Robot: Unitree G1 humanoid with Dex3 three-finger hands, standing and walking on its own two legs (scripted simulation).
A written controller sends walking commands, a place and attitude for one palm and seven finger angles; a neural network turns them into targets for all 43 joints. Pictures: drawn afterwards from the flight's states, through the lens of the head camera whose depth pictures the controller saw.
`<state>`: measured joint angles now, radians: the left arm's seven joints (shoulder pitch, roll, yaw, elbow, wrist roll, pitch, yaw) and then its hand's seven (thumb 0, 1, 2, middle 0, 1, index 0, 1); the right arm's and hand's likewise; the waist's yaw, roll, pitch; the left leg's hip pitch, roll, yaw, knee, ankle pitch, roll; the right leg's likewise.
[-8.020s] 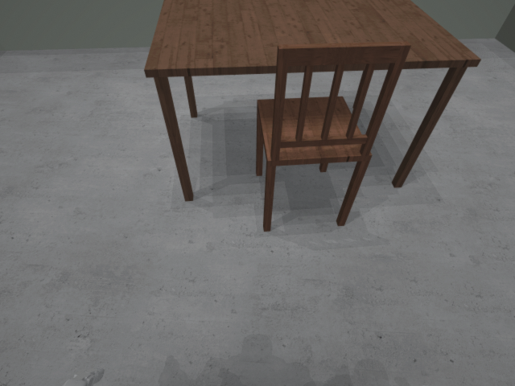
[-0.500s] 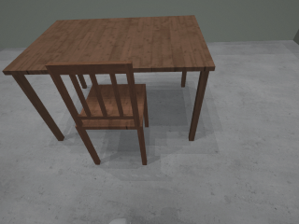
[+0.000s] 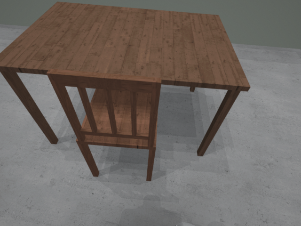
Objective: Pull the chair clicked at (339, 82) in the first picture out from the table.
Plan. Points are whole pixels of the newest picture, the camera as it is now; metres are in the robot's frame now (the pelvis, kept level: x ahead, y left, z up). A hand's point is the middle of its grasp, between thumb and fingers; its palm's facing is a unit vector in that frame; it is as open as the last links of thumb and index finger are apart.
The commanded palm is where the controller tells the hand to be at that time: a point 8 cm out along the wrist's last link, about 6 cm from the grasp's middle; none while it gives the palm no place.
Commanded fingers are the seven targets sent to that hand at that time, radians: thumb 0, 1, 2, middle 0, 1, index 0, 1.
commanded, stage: come to a stop and stand still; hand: left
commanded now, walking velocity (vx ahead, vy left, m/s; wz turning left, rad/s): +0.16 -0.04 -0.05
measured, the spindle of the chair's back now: (111, 112) +0.52 +0.20 -0.09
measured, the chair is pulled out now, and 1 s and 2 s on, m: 0.00 0.00 0.00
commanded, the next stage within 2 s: look again from close up in 1.12 s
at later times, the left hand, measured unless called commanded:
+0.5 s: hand out of the picture +0.14 +0.18 -0.17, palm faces +0.04 -0.97 -0.23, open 7.3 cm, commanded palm none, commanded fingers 0.00 0.90 0.90 -0.20 -0.30 -0.20 -0.30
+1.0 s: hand out of the picture -0.02 +0.23 -0.16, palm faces +0.02 -0.96 -0.26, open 7.3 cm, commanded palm none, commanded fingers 0.00 0.90 0.90 -0.20 -0.30 -0.20 -0.30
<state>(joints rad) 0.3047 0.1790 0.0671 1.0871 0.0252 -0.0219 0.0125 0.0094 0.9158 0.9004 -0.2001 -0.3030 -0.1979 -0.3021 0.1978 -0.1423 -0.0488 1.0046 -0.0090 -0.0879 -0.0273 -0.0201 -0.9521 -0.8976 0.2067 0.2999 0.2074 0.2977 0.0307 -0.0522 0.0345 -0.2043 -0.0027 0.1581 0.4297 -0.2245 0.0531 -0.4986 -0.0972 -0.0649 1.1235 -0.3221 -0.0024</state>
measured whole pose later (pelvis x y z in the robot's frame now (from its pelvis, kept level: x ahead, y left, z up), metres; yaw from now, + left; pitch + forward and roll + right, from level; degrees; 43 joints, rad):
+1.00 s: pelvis +0.00 +0.04 -0.01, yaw -2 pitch +0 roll +1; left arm 0.40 0.16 0.03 0.98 0.04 0.02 0.01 0.01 0.91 0.90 -0.20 -0.30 -0.20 -0.30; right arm 0.31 -0.22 -0.02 0.97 -0.02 0.02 -0.02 0.01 -0.91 -0.90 0.21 0.30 0.21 0.30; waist 0.01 0.06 0.00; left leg -0.33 -0.01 0.07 0.69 -0.42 0.03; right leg -0.25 0.05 -0.06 0.53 -0.29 -0.09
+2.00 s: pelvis +0.05 +0.05 +0.00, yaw -2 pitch +0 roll +1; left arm 0.30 0.15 -0.02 1.09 0.01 -0.02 0.04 0.01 0.92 0.90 -0.20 -0.30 -0.20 -0.30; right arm 0.27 -0.16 0.03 1.13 0.00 -0.02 -0.03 0.01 -0.91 -0.90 0.20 0.30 0.20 0.30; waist 0.01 0.00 0.02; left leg -0.12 -0.01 0.05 0.37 -0.25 0.02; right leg -0.09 0.03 -0.04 0.38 -0.29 -0.05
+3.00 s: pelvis -0.01 +0.06 -0.09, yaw +0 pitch +17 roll -2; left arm 0.41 0.20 0.15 0.00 -0.22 -0.50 -0.10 0.01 -0.01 0.51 -0.11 -0.16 -0.11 -0.16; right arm 0.27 -0.24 -0.01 0.60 0.01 -0.17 -0.04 0.01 -0.90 -0.90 0.21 0.30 0.21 0.30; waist -0.01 0.03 -0.15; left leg -0.95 0.01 0.01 1.14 -0.49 0.03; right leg -0.87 0.02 -0.10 1.11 -0.53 -0.05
